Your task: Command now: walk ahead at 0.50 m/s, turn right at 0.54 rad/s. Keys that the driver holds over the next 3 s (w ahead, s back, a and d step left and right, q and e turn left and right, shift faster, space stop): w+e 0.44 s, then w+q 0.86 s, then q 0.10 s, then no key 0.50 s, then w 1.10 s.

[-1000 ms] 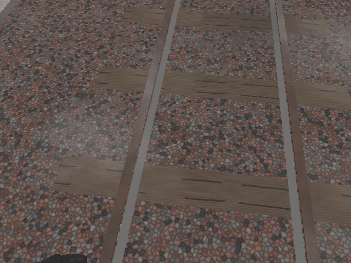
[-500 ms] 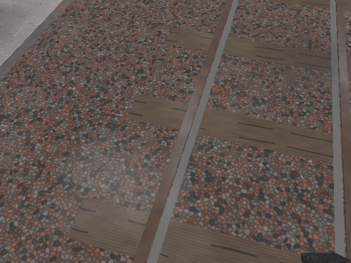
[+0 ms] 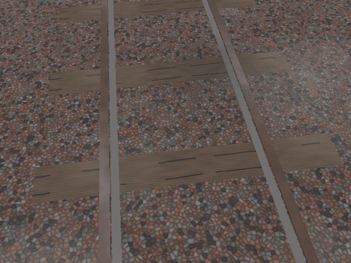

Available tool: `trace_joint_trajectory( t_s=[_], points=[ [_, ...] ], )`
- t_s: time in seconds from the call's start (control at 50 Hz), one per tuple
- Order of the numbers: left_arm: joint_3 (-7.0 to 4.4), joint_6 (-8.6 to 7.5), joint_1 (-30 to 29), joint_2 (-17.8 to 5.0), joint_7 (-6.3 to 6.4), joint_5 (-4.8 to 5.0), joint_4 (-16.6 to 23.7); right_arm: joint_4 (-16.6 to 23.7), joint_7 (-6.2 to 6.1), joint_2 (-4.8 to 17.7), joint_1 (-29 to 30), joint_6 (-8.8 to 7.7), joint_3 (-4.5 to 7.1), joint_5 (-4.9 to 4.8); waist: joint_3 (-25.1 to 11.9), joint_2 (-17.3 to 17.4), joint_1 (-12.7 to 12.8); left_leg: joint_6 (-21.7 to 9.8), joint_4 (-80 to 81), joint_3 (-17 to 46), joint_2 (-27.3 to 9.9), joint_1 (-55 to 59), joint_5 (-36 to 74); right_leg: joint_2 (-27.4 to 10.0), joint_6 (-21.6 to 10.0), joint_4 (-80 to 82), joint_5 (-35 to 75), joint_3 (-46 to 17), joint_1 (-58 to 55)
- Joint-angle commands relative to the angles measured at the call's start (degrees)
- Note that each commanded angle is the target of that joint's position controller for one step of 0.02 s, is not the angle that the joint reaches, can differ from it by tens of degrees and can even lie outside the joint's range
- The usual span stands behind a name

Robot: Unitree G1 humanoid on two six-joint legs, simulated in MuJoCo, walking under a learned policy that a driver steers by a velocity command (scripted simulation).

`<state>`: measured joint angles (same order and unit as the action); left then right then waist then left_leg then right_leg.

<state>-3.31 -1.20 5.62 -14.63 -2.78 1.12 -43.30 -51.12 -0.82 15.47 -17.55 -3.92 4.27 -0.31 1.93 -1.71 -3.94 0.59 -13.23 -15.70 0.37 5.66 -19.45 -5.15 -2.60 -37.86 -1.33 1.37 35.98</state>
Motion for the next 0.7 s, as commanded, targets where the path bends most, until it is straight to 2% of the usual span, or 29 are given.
trace_joint_trajectory(
  t_s=[0.02,0.04,0.06,0.08,0.1,0.12,0.14,0.16,0.18,0.2,0.22,0.26,0.3,0.34,0.38,0.44,0.48,0.52,0.54,0.56,0.58,0.6,0.62,0.64,0.66,0.68,0.7],
  points=[
    [-1.54,-0.56,-3.00,-5.19,-0.76,0.09,5.87,2.64,-0.60,11.96,1.20,0.83,2.94,-0.94,0.99,6.00,2.65,-7.34,-5.06,2.97,-17.63,1.82,51.41,3.37,-2.90,1.07,-7.10,4.19,-1.99],
    [-2.44,-0.38,1.21,-6.73,-0.71,0.24,5.25,2.89,-0.77,12.67,1.93,1.33,3.14,-1.14,-1.72,6.96,5.33,-6.68,-11.79,2.37,-17.22,1.65,59.65,5.66,-4.26,0.88,-9.88,5.67,-7.74],
    [-3.94,-0.31,9.01,-9.19,-0.35,0.43,3.46,3.18,-0.86,12.92,3.21,1.73,3.10,-1.43,-5.73,6.37,9.97,-5.24,-22.50,1.18,-15.53,-1.52,61.16,8.15,-6.19,4.08,-8.11,6.29,-18.61],
    [-6.08,0.13,18.72,-13.48,0.74,0.43,0.91,3.79,-1.02,11.72,3.11,1.47,2.52,-0.82,-10.77,2.75,14.38,-2.60,-38.36,1.03,-13.12,-13.10,48.61,6.76,-8.83,6.88,-6.23,0.24,-35.83],
    [-7.20,0.06,18.52,-20.22,1.53,1.03,0.56,6.85,-0.18,2.68,-1.96,0.07,-0.19,1.81,-14.01,-13.53,7.76,1.41,-59.51,3.79,-1.97,-40.40,-6.12,-8.29,-18.80,10.03,-11.96,-30.02,-55.50],
    [-5.89,-1.01,19.61,-17.15,1.19,0.30,2.80,7.84,0.65,4.83,1.82,-2.57,-0.46,-0.12,-23.12,-8.11,10.12,0.99,-67.92,18.86,2.03,-48.45,-15.71,-14.26,-23.49,20.10,-21.16,-50.04,-60.55],
    [-4.75,-1.91,17.88,-13.29,0.98,-0.27,2.51,9.64,1.26,8.20,8.40,-4.10,0.43,-2.52,-15.72,-4.35,11.65,-0.73,-67.40,20.98,-1.24,-53.77,-10.44,-13.03,-19.88,22.22,-17.82,-42.76,-56.46],
    [-4.22,-2.46,14.65,-11.49,1.00,-0.05,2.77,9.95,1.15,7.77,9.49,-4.87,0.17,-2.30,-10.47,-1.02,9.35,-1.84,-62.50,20.82,-3.87,-52.64,-5.31,-10.66,-17.65,21.89,-13.40,-35.39,-48.45],
    [-3.55,-2.59,10.28,-9.33,1.08,0.02,3.55,9.05,0.71,8.02,9.29,-4.96,0.48,-0.70,-6.80,1.48,6.67,-1.58,-57.14,20.73,-5.82,-48.75,-2.31,-8.24,-15.90,22.18,-7.13,-29.45,-39.97],
    [-2.93,-2.70,7.60,-7.76,1.37,-0.61,4.63,8.56,0.61,8.80,8.08,-4.38,1.00,0.15,-5.68,0.55,4.54,-1.18,-53.83,21.15,-7.11,-44.22,-0.11,-6.62,-15.22,23.20,-1.86,-25.71,-34.17],
    [-2.79,-2.70,6.72,-7.68,1.60,-0.89,5.23,8.50,0.70,8.79,7.32,-3.58,1.20,0.42,-5.12,0.13,3.47,-0.49,-51.72,21.04,-7.34,-41.57,0.90,-5.70,-15.11,24.33,0.74,-24.33,-30.78],
    [-3.08,-2.87,7.38,-9.06,2.24,-0.51,5.16,8.84,0.65,7.10,7.59,-2.41,0.91,1.04,-3.97,0.72,2.84,1.43,-46.21,19.61,-6.98,-40.12,3.02,-4.57,-15.23,25.40,5.99,-20.76,-26.18],
    [-3.57,-2.82,9.19,-10.83,3.09,-0.34,4.72,10.32,0.52,5.56,11.67,-1.91,0.32,1.27,-2.28,0.41,3.87,3.04,-38.12,18.64,-5.84,-40.46,9.53,-2.73,-14.20,25.87,7.18,-17.61,-23.39],
    [-3.69,-2.45,10.59,-11.08,3.56,-0.08,4.40,11.48,0.82,4.30,16.03,-1.99,-0.27,1.14,-1.42,-1.05,5.61,3.49,-28.37,18.25,-3.93,-37.95,18.22,-0.03,-11.92,25.33,3.59,-15.01,-21.26],
    [-3.76,-2.09,12.45,-11.15,3.71,0.03,3.91,12.60,1.32,3.86,19.71,-2.23,-0.59,0.58,-1.13,-2.22,7.40,3.48,-21.43,17.81,-1.96,-34.80,24.30,0.69,-10.33,24.76,-0.64,-15.11,-20.21],
    [-3.74,-1.69,15.07,-10.72,3.75,0.46,2.83,14.01,1.91,5.48,22.32,-2.72,-0.20,-0.18,-1.10,-3.10,8.31,2.65,-16.74,19.55,-1.04,-33.66,24.45,-1.12,-9.46,21.57,-4.52,-19.23,-23.75],
    [-3.33,-1.59,15.88,-9.48,4.02,0.02,2.05,13.33,2.61,6.50,20.72,-3.31,0.00,-0.06,-1.73,-4.24,7.92,1.11,-15.24,19.59,-1.94,-33.95,22.98,-3.69,-8.99,18.72,-4.14,-20.57,-29.08],
    [-3.37,-1.33,15.63,-9.77,4.00,-0.44,1.61,12.55,2.82,7.39,17.80,-3.70,0.36,0.07,-1.58,-6.00,6.38,-1.35,-14.41,17.71,-1.70,-31.64,18.38,-5.16,-8.07,15.68,2.59,-20.85,-32.07],
    [-3.05,-1.26,15.18,-9.05,3.88,-0.52,1.76,11.19,2.60,8.51,13.54,-3.83,1.04,0.44,-3.54,-5.86,4.16,-3.24,-12.73,15.98,-0.32,-25.98,17.15,-3.20,-6.98,10.67,11.42,-19.19,-32.83],
    [-2.23,-1.27,14.99,-7.28,3.74,-0.96,2.27,9.83,2.45,10.53,6.49,-4.04,1.75,1.09,-9.76,-3.81,1.00,-6.50,-14.46,19.54,-3.93,-14.79,18.67,-0.33,-5.32,-0.39,14.06,-15.99,-30.33],
    [-1.33,-1.80,20.88,-4.85,3.79,-0.79,3.05,8.72,2.46,15.41,-1.28,-3.93,2.97,1.79,-19.15,7.97,1.18,-15.11,-14.39,39.16,-14.58,5.68,15.56,6.58,-1.01,-19.93,1.17,-10.40,-14.48],
    [-0.86,-2.49,23.43,-4.85,3.70,-0.30,2.73,6.33,3.28,14.70,-4.93,-3.21,3.11,-0.04,-20.65,20.75,1.06,-20.93,-4.47,60.73,-21.14,13.37,1.27,10.83,1.86,-33.18,-29.58,-8.06,0.42],
    [-1.61,-3.09,18.08,-9.25,3.49,0.26,3.66,7.19,3.49,10.59,-2.24,-2.95,1.73,-1.50,-12.96,13.38,0.07,-18.61,-2.36,60.59,-20.16,9.35,-8.31,7.02,1.19,-37.25,-28.58,-10.61,7.40],
    [-1.61,-3.62,11.46,-9.82,3.34,0.27,5.00,8.34,3.27,8.69,0.93,-2.40,1.13,-0.95,-7.26,7.75,-0.35,-16.45,-2.12,52.95,-17.62,2.43,-6.50,4.85,0.85,-36.58,-24.12,-9.15,8.16],
    [-1.49,-4.23,7.45,-9.09,3.28,-0.63,6.19,8.70,3.19,8.08,2.93,-1.97,0.79,-0.21,-2.63,4.14,0.45,-15.74,-1.10,47.47,-15.12,-4.51,0.04,3.41,0.77,-32.79,-21.26,-7.77,7.91],
    [-1.72,-4.54,6.83,-8.71,3.30,-1.60,6.49,8.99,2.94,7.21,3.83,-1.91,0.43,0.12,-2.05,3.99,1.84,-15.04,-0.58,44.12,-13.32,-8.02,5.93,1.64,0.90,-28.00,-18.53,-7.84,5.43],
    [-1.67,-4.69,7.36,-7.84,3.23,-1.95,6.63,9.09,2.71,6.92,3.93,-1.81,0.22,0.33,-2.52,5.38,2.86,-14.74,0.07,41.93,-11.51,-9.99,10.43,1.19,1.35,-24.69,-17.30,-7.41,2.56]
  ],
)
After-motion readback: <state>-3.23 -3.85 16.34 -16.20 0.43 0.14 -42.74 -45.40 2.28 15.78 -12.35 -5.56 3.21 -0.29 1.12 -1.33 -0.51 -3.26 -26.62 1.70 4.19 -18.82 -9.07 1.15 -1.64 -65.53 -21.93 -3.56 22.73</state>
